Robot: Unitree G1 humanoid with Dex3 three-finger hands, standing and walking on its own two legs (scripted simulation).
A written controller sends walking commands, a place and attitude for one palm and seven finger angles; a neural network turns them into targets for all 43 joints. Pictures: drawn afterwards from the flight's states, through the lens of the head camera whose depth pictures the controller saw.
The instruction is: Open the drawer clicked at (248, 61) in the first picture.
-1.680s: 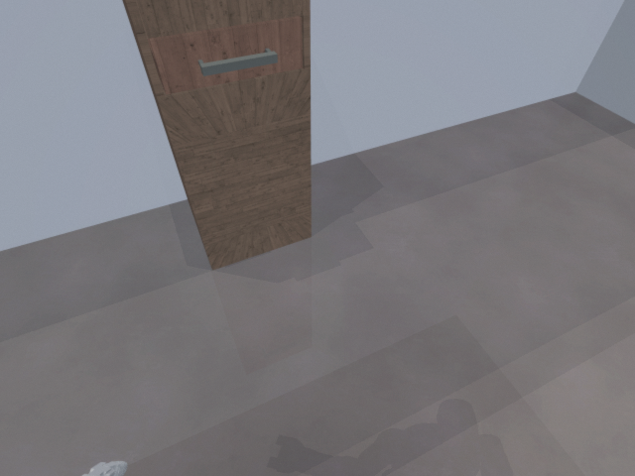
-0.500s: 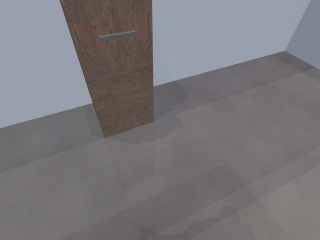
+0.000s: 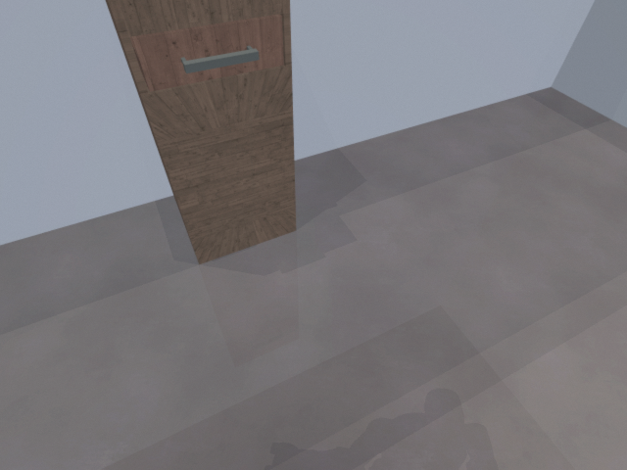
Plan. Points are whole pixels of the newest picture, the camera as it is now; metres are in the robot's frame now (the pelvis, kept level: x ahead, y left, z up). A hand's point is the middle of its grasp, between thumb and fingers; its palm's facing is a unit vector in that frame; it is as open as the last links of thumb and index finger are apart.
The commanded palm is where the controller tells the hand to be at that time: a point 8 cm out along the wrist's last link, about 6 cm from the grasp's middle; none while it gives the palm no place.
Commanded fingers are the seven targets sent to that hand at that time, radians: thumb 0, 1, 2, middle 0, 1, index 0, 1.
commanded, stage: walk to a spot facing it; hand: left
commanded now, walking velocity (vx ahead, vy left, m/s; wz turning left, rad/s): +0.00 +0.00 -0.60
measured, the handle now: (219, 57) +1.05 +0.32 +0.04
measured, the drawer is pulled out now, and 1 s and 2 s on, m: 0.00 0.00 0.00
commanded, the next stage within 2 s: turn to face it in 1.84 s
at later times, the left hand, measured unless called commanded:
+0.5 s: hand out of the picture +0.04 +0.15 -0.16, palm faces -0.16 -0.97 -0.19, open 7.3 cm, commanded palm none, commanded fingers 0.00 0.90 0.90 -0.20 -0.30 -0.20 -0.30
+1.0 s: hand (264, 296) +0.45 +0.13 -0.16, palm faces -0.50 -0.84 -0.21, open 7.3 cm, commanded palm none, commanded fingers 0.00 0.90 0.90 -0.20 -0.30 -0.20 -0.30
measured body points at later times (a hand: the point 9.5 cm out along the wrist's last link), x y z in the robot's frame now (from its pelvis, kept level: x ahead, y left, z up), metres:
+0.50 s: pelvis +0.06 -0.03 +0.00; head +0.08 -0.05 +0.45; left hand +0.05 +0.20 -0.14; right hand +0.08 -0.29 -0.15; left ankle +0.14 +0.11 -0.67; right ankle -0.01 -0.10 -0.74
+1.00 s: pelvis +0.26 +0.00 +0.00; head +0.28 +0.01 +0.45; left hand +0.48 +0.17 -0.15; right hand +0.13 -0.22 -0.14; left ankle +0.27 +0.08 -0.74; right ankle +0.23 -0.15 -0.65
